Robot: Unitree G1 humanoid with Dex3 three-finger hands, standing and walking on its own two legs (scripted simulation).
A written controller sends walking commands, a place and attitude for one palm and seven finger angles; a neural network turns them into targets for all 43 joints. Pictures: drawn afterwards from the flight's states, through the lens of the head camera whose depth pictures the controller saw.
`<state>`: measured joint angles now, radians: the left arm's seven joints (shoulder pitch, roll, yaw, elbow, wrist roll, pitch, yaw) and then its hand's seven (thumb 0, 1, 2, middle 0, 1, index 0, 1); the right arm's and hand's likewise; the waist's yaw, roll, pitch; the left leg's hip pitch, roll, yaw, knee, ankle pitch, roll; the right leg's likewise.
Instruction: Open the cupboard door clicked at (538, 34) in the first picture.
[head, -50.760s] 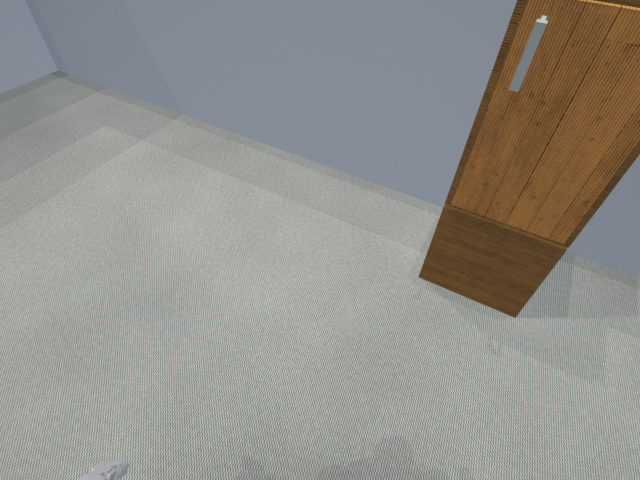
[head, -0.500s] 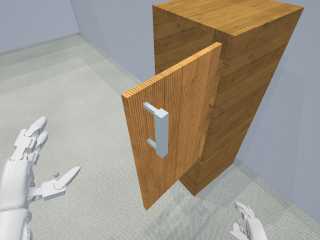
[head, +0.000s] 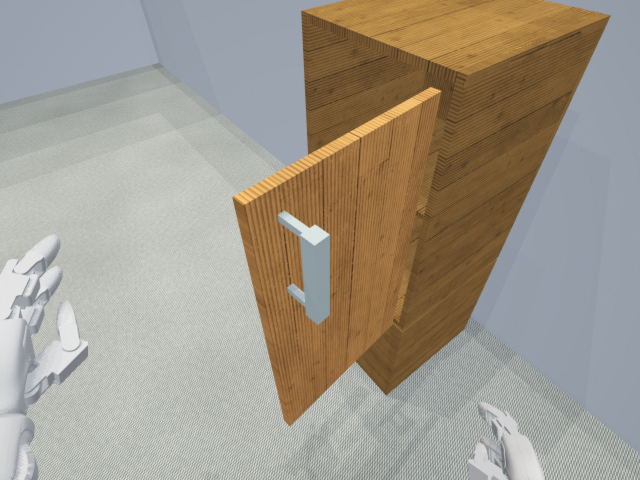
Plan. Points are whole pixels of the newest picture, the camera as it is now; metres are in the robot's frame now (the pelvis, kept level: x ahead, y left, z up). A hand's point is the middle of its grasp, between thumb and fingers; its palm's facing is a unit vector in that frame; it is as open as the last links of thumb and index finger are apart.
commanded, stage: draw the hand back to the body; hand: left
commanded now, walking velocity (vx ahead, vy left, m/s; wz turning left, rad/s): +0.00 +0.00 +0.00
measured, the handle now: (304, 269) +0.32 +0.06 +0.13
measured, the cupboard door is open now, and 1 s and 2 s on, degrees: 97 97 97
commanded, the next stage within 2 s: step back with the hand held close in 0.08 s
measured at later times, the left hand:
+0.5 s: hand (81, 368) +0.17 +0.25 +0.14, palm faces +0.30 -0.81 -0.50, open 7.4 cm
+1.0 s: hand out of the picture +0.03 +0.31 +0.16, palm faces +0.46 -0.76 -0.46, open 7.4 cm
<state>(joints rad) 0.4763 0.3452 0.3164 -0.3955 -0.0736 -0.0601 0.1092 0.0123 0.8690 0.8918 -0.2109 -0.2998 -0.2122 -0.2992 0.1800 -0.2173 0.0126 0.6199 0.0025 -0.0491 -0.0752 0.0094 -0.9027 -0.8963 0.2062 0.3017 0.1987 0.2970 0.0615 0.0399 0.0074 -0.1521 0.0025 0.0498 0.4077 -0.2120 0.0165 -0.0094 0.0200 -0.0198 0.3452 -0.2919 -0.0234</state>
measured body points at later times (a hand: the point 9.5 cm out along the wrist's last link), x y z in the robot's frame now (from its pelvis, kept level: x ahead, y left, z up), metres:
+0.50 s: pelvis -0.03 +0.01 +0.00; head -0.02 -0.01 +0.45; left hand +0.15 +0.29 +0.16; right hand +0.15 -0.25 -0.09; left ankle +0.01 +0.11 -0.74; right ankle -0.06 -0.10 -0.74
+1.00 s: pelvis -0.15 +0.05 -0.02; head -0.15 +0.06 +0.43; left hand +0.00 +0.35 +0.18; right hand +0.01 -0.19 -0.11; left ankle -0.07 +0.13 -0.72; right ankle -0.06 -0.10 -0.74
